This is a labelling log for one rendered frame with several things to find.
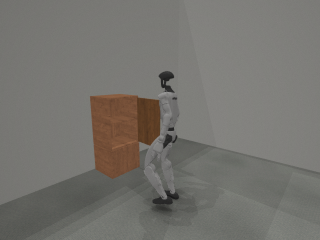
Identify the robot right shin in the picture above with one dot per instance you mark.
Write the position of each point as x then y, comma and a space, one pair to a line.
169, 177

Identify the robot left forearm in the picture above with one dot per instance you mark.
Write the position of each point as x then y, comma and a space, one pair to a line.
165, 126

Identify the robot left upper arm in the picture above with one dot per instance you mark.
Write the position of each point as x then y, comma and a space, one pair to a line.
163, 98

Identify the robot shin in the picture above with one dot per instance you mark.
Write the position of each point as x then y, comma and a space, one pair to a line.
169, 177
155, 181

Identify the robot left shin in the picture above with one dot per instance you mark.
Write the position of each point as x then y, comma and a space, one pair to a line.
155, 181

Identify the robot left hand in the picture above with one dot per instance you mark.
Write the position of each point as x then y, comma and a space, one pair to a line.
158, 147

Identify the robot right upper arm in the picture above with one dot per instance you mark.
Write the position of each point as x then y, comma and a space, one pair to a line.
178, 112

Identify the cupboard door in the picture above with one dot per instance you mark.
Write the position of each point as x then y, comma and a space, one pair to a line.
148, 120

